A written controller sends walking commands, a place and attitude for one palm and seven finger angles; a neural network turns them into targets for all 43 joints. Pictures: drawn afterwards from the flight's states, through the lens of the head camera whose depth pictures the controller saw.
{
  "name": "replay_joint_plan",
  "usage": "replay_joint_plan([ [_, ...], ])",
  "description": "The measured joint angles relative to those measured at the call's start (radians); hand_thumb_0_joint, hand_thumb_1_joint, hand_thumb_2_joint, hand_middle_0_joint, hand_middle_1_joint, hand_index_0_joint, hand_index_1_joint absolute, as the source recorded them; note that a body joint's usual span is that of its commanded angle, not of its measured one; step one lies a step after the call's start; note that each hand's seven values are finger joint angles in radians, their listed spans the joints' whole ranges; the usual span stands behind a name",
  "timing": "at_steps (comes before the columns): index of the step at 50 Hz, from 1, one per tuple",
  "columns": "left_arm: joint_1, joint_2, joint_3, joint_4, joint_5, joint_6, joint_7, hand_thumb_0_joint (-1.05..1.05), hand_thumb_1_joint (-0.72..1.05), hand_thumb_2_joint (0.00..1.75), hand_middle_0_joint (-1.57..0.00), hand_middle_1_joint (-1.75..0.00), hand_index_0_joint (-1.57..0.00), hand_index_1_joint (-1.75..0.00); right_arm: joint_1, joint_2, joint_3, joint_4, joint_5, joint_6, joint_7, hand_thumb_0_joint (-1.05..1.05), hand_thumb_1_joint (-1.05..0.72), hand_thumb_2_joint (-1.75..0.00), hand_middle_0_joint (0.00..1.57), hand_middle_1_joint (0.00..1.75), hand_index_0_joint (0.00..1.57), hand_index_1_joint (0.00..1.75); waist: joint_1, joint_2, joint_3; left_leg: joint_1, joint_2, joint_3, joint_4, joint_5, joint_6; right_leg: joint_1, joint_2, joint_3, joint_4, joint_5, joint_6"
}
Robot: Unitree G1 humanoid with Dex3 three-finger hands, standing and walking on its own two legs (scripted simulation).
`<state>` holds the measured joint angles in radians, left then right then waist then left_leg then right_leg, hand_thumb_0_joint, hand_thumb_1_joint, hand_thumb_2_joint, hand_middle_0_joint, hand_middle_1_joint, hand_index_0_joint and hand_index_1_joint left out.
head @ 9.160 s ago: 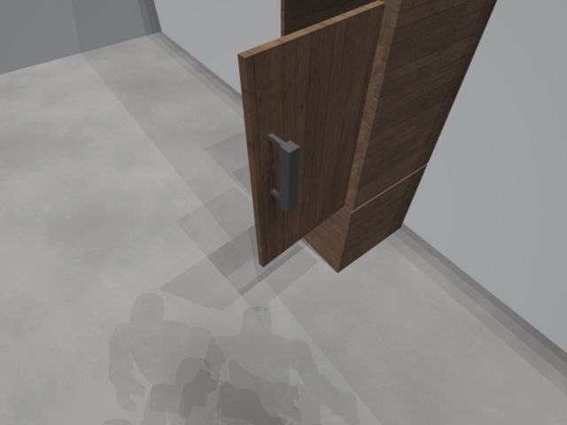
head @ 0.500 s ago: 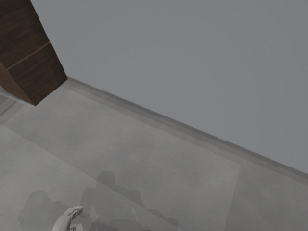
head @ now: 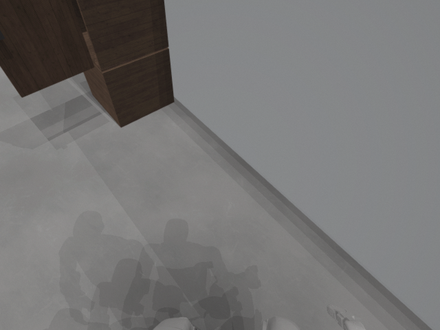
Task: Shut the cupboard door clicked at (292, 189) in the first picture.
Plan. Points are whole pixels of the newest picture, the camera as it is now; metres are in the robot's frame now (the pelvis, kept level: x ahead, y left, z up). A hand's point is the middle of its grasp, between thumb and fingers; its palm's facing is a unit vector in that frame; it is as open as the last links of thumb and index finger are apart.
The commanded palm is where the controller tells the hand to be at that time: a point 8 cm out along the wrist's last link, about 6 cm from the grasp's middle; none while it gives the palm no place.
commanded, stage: walk to a spot facing it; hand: left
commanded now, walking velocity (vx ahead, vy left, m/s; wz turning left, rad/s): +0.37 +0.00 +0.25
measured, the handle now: out of the picture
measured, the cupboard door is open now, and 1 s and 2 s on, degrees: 95 95 95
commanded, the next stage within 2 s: turn to face it in 1.10 s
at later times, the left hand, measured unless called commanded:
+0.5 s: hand (173, 246) +0.29 +0.13 -0.14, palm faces +0.21 -0.96 -0.18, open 7.1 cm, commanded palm none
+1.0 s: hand (152, 199) +0.41 +0.22 -0.15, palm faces +0.35 -0.92 -0.15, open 7.4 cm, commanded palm none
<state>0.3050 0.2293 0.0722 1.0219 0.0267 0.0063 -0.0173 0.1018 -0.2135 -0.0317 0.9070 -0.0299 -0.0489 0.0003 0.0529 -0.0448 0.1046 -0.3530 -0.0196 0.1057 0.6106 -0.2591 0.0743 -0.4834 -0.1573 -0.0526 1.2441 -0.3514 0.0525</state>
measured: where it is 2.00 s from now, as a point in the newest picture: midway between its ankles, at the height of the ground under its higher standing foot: (214, 208)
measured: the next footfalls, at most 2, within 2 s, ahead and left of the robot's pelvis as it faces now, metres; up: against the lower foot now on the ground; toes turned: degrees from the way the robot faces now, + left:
right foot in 0.30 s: +0.26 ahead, -0.16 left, +0.00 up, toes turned -3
left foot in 0.74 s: +0.45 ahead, +0.13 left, +0.00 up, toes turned +21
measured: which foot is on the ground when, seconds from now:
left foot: down 0.00-0.32, up 0.34-0.72, down 0.74-1.00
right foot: up 0.00-0.28, down 0.30-0.74, up 0.76-1.00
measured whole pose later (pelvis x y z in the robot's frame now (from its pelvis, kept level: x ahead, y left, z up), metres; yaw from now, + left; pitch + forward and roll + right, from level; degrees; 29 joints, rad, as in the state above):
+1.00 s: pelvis +0.43 +0.04 +0.02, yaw +17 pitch +0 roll +0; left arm 0.26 0.17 0.06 1.02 0.03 -0.01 -0.02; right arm 0.26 -0.17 -0.04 1.03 -0.02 -0.06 -0.01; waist 0.03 -0.03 0.03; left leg -0.19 -0.03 0.10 0.40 -0.21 0.07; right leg -0.58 -0.15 -0.05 1.03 -0.21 0.03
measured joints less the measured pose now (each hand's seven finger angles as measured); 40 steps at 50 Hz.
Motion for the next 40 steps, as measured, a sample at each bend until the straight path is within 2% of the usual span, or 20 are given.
replay_joint_plan([
  [3,-0.056,-0.012,-0.002,-0.043,0.002,-0.010,-0.006,0.01,0.91,0.90,-0.19,-0.30,-0.20,-0.30,0.057,0.027,0.008,0.042,0.003,0.000,-0.001,0.00,-0.91,-0.90,0.20,0.30,0.20,0.30,-0.006,0.008,-0.023,0.074,-0.015,-0.022,-0.094,0.016,0.002,-0.081,-0.005,0.016,-0.105,0.072,0.005],
  [7,-0.114,-0.027,-0.008,-0.077,0.001,-0.014,-0.012,0.00,0.91,0.90,-0.19,-0.30,-0.20,-0.30,0.135,0.034,-0.006,0.081,0.006,-0.005,-0.006,0.00,-0.93,-0.90,0.21,0.30,0.21,0.30,-0.035,0.010,-0.052,0.168,-0.027,-0.044,-0.194,0.020,-0.006,-0.106,0.000,0.022,-0.288,0.151,0.011],
  [12,-0.176,-0.029,-0.016,-0.095,0.000,-0.017,-0.018,0.00,0.91,0.90,-0.20,-0.30,-0.20,-0.30,0.226,0.039,-0.007,0.124,0.000,-0.007,-0.005,0.00,-0.93,-0.90,0.21,0.30,0.21,0.30,-0.079,0.007,-0.068,0.254,-0.021,-0.059,-0.232,-0.031,-0.035,-0.031,0.033,-0.002,-0.526,0.174,0.006],
  [15,-0.202,-0.025,-0.019,-0.108,0.000,-0.033,-0.021,0.00,0.90,0.90,-0.20,-0.30,-0.20,-0.30,0.281,0.042,-0.008,0.149,0.000,-0.003,-0.007,0.00,-0.92,-0.90,0.21,0.30,0.20,0.30,-0.101,0.009,-0.068,0.270,-0.007,-0.074,-0.156,-0.117,-0.062,0.078,0.068,-0.025,-0.663,0.179,-0.011],
  [16,-0.212,-0.029,-0.019,-0.109,0.002,-0.048,-0.019,0.00,0.90,0.90,-0.20,-0.30,-0.20,-0.30,0.293,0.039,-0.010,0.161,0.003,0.000,-0.006,0.00,-0.91,-0.90,0.21,0.30,0.20,0.30,-0.103,0.019,-0.064,0.243,0.004,-0.080,-0.070,-0.158,-0.060,0.100,0.079,-0.036,-0.667,0.137,-0.044],
  [18,-0.221,-0.046,-0.023,-0.111,0.000,-0.070,-0.012,0.00,0.90,0.90,-0.20,-0.30,-0.20,-0.30,0.289,0.030,-0.015,0.186,0.008,0.019,-0.005,0.01,-0.91,-0.90,0.21,0.30,0.20,0.30,-0.108,0.045,-0.041,0.141,0.020,-0.097,0.215,-0.238,-0.048,0.122,0.090,-0.069,-0.624,0.087,-0.074],
  [20,-0.203,-0.062,-0.027,-0.107,-0.003,-0.078,0.000,0.00,0.90,0.90,-0.20,-0.30,-0.20,-0.30,0.278,0.028,-0.021,0.199,0.005,0.033,-0.001,0.01,-0.91,-0.90,0.21,0.30,0.20,0.30,-0.109,0.051,-0.034,0.028,0.032,-0.092,0.446,-0.192,-0.046,0.174,0.091,-0.097,-0.650,0.076,-0.077],
  [22,-0.167,-0.079,-0.030,-0.089,-0.005,-0.083,0.009,0.00,0.90,0.90,-0.20,-0.30,-0.20,-0.30,0.262,0.026,-0.027,0.197,0.002,0.042,0.002,0.01,-0.91,-0.90,0.20,0.30,0.20,0.30,-0.109,0.054,-0.041,-0.067,0.058,-0.080,0.532,-0.109,-0.056,0.233,0.095,-0.125,-0.712,0.079,-0.074],
  [25,-0.112,-0.080,0.001,-0.066,-0.021,-0.102,0.034,-0.03,0.94,0.90,-0.20,-0.30,-0.21,-0.30,0.232,0.035,-0.032,0.176,0.000,0.047,0.010,0.01,-0.91,-0.90,0.20,0.30,0.20,0.30,-0.101,0.047,-0.057,-0.167,0.093,-0.066,0.489,-0.027,-0.075,0.316,0.099,-0.165,-0.809,0.084,-0.071],
  [30,-0.041,-0.037,-0.006,-0.001,-0.008,-0.100,0.032,-0.03,0.96,0.90,-0.20,-0.30,-0.21,-0.30,0.140,0.042,-0.033,0.134,-0.001,0.048,0.030,0.01,-0.91,-0.90,0.20,0.30,0.20,0.30,-0.072,0.032,-0.054,-0.212,0.113,-0.026,0.241,0.051,-0.079,0.428,0.092,-0.214,-0.893,0.058,-0.051],
  [34,0.033,-0.029,-0.018,0.057,-0.004,-0.083,0.026,-0.02,0.94,0.90,-0.20,-0.30,-0.20,-0.30,0.055,0.036,-0.026,0.102,-0.001,0.036,0.040,0.01,-0.91,-0.90,0.20,0.30,0.20,0.30,-0.036,0.019,-0.038,-0.162,0.089,0.009,0.077,0.036,-0.053,0.502,0.070,-0.231,-0.875,-0.012,-0.014],
  [36,0.081,-0.031,-0.020,0.081,-0.007,-0.071,0.022,-0.01,0.93,0.90,-0.20,-0.30,-0.20,-0.30,0.024,0.029,-0.021,0.078,-0.005,0.019,0.039,0.01,-0.91,-0.90,0.20,0.30,0.20,0.30,-0.026,0.008,-0.036,-0.098,0.060,0.036,-0.004,0.033,-0.030,0.508,0.036,-0.227,-0.786,-0.081,0.005],
  [37,0.108,-0.041,-0.022,0.089,-0.010,-0.062,0.017,-0.01,0.92,0.90,-0.20,-0.30,-0.20,-0.30,0.016,0.016,-0.019,0.061,-0.009,0.006,0.037,0.01,-0.91,-0.90,0.20,0.30,0.20,0.30,-0.024,0.027,-0.044,-0.072,0.063,0.025,-0.039,0.052,-0.004,0.468,0.027,-0.220,-0.669,-0.115,0.001],
  [38,0.116,-0.042,-0.025,0.097,-0.012,-0.046,0.013,-0.01,0.92,0.90,-0.20,-0.30,-0.20,-0.30,0.004,0.014,-0.021,0.050,-0.010,-0.006,0.028,0.01,-0.91,-0.90,0.20,0.30,0.20,0.30,-0.031,0.028,-0.040,-0.083,0.060,0.025,0.001,0.082,0.011,0.405,0.017,-0.180,-0.503,-0.140,-0.008],
  [40,0.102,-0.034,-0.024,0.099,-0.012,-0.020,0.010,0.00,0.92,0.90,-0.20,-0.30,-0.20,-0.30,0.000,0.023,-0.019,0.041,-0.006,-0.014,0.014,0.00,-0.91,-0.90,0.20,0.30,0.20,0.30,-0.029,0.008,-0.029,-0.075,0.043,0.031,0.056,0.045,0.014,0.262,0.024,-0.075,-0.199,-0.132,-0.030],
])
